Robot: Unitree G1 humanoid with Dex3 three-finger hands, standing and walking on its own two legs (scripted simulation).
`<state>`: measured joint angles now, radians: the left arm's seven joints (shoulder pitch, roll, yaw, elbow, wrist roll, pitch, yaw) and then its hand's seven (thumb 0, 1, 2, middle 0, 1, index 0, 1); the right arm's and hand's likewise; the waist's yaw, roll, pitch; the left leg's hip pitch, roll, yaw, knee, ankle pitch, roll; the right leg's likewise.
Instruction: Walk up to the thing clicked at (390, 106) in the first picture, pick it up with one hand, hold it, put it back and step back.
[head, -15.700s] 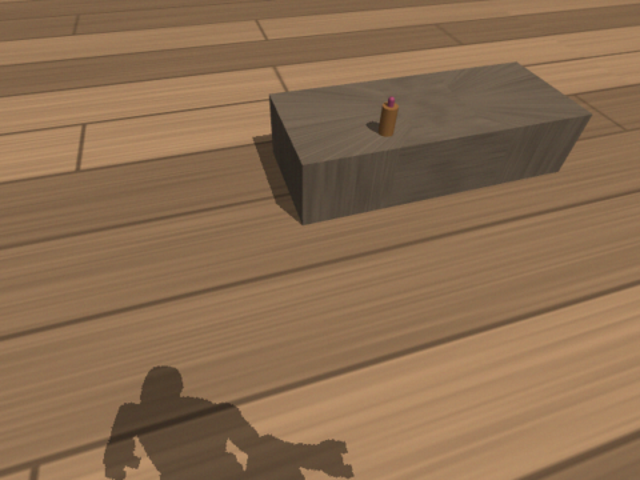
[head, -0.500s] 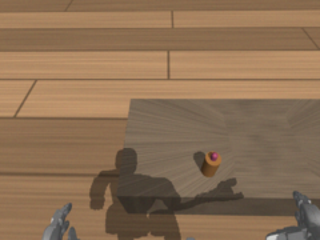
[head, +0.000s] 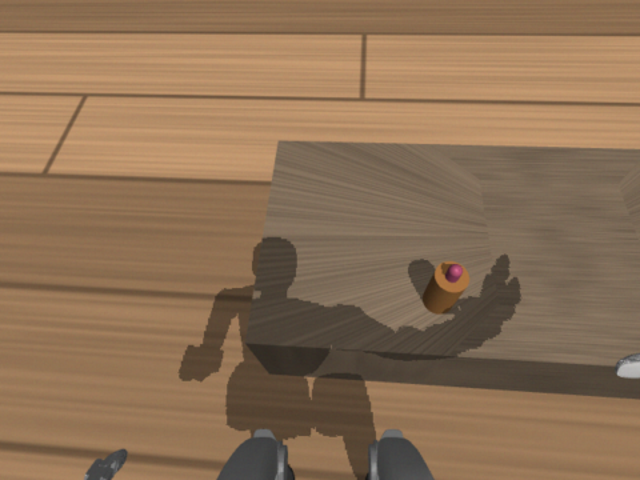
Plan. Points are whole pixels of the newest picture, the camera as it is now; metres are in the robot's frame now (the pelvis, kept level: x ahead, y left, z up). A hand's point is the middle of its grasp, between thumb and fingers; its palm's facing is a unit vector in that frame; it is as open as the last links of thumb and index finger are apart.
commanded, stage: go down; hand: right
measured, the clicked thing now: (446, 285) +0.48 -0.22 -0.28
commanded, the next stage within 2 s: approach in 0.82 s
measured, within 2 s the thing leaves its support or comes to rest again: neither
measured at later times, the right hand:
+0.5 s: hand out of the picture +0.37 -0.40 -0.01, palm faces +0.22 +0.97 -0.11, open 17.1 cm
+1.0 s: hand out of the picture +0.39 -0.41 -0.01, palm faces +0.22 +0.97 -0.08, open 17.6 cm
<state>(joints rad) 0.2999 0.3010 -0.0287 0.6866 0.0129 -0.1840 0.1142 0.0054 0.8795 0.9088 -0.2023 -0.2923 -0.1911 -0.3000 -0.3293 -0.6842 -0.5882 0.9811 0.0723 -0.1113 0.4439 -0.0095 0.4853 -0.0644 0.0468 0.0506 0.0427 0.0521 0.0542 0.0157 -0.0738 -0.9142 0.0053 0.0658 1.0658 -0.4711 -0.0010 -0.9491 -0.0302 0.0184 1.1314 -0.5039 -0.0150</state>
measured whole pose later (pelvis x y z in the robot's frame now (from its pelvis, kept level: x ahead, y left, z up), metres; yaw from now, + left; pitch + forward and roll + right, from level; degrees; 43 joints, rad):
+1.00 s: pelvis -0.01 -0.01 -0.02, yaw +1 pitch +23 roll +6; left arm 0.29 0.32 -0.10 0.66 0.03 -0.12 0.03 0.00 0.90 0.91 -0.20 -0.29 -0.19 -0.30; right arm -0.65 -0.90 -0.67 1.28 0.06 -0.30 0.56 -0.01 0.56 -0.05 0.05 0.05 0.04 0.05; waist 0.10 0.04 -0.09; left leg -1.06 -0.01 0.08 1.11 -0.46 -0.02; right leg -1.12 -0.04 0.04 1.23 -0.52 -0.03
